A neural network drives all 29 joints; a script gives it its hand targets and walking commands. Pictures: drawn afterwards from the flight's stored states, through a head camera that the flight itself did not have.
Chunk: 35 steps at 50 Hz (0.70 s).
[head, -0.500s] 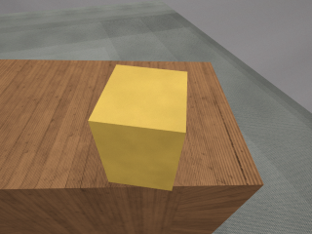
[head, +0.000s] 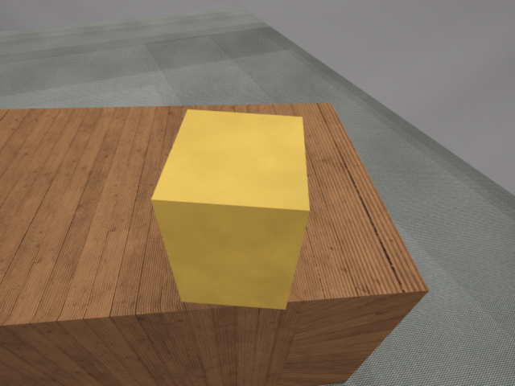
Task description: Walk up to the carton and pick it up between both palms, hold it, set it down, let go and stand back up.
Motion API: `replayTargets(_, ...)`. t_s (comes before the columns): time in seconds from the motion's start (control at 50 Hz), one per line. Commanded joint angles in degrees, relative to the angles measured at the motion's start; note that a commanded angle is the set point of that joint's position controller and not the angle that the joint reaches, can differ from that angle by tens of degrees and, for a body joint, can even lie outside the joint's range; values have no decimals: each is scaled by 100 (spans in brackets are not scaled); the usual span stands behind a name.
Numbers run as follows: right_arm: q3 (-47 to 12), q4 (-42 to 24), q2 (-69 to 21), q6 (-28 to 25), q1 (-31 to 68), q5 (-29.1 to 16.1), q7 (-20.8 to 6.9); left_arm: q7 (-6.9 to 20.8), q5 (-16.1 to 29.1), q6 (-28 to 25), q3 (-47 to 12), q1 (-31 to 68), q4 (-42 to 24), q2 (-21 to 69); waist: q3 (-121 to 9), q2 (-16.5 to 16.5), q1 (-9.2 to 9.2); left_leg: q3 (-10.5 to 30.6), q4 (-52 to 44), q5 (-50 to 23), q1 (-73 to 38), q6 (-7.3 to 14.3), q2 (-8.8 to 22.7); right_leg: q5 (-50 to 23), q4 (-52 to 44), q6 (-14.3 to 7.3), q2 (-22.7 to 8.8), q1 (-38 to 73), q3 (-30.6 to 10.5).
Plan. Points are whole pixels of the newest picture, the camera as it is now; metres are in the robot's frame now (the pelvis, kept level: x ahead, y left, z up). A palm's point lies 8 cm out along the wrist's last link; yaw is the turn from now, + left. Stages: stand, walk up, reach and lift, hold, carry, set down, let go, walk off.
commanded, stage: walk up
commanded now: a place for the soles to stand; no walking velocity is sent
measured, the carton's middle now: (238, 214) +0.41 +0.04 +0.05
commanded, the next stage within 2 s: reach and lift in 1.38 s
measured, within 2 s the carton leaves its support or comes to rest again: neither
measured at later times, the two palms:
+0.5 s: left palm out of the picture +0.06 +0.31 -0.11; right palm out of the picture +0.06 -0.30 -0.11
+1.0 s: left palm out of the picture +0.05 +0.34 -0.12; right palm out of the picture +0.06 -0.29 -0.12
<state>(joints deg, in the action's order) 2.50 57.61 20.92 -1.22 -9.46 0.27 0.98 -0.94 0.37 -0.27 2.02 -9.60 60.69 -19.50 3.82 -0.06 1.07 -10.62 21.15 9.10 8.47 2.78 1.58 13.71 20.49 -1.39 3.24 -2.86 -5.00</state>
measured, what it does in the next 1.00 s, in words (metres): stands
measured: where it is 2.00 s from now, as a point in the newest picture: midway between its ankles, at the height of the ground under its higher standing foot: outside the picture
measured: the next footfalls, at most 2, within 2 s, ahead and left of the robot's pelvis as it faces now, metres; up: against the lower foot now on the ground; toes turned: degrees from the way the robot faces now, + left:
none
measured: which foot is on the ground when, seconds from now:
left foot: down 0.00-1.00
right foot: down 0.00-1.00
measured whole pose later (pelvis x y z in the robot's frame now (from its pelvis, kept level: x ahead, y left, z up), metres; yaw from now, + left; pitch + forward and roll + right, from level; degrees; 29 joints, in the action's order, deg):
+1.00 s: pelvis -0.03 +0.03 -0.01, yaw -3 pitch -5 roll +0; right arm 4.2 53.7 22.3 1.5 -6.2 -0.1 -1.0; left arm -2.4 0.0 0.0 1.9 -12.1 55.5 -21.2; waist 6.7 1.1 0.7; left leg -14.5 28.2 11.6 12.7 5.7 1.0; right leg 16.6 31.1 1.7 1.9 -10.0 -8.4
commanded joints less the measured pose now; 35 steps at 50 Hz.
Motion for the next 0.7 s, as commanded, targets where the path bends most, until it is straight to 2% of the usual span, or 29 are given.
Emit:
replayTargets(0.0, 261, -418, 1312, -76, 160, -3, 28, -44, -4, -59, 196, 0, -298, -1160, -205, 84, -21, 1212, -581, -37, -564, 92, 1192, -864, -299, -49, -788, -841, -574)
replayTargets(0.32, 306, -588, 1393, -4, 251, -5, -4, -16, -28, -21, 230, -118, -427, -1262, -162, 56, -8, 1197, -592, 886, -413, 167, 1263, -552, -70, -51, -672, -1093, -676)
replayTargets(0.34, 297, -534, 1250, 57, 415, -54, -38, -73, -15, -99, 191, -120, -509, -1274, -140, 201, -58, 1003, -515, 751, -359, 131, 1038, -630, -219, -47, -805, -1081, -778)
replayTargets(0.4, 294, -470, 1174, 101, 256, -88, -76, -123, -3, -181, 185, 24, -549, -1392, -151, -73, 47, 1031, -291, 185, -851, 26, 879, -681, -476, -93, -974, -1533, -1100)
replayTargets(0.5, 318, -414, 1227, 93, 250, -74, -94, -157, 18, -190, 157, 25, -583, -1296, -251, -177, 17, 1109, -437, 336, -795, 100, 1007, -525, -302, -33, -838, -1410, -885)
replayTargets(0.64, 353, -488, 1276, 81, 422, -44, -110, -165, 0, -113, 171, -120, -647, -1284, -180, 66, -78, 1208, -781, 1149, -242, 262, 1224, -223, 221, 15, -612, -1155, -559)
replayTargets(0.68, 369, -538, 1310, 84, 454, -39, -116, -175, -14, -102, 190, -156, -673, -1325, -174, 40, -83, 1242, -808, 1293, -171, 301, 1281, -166, 333, 11, -582, -1141, -525)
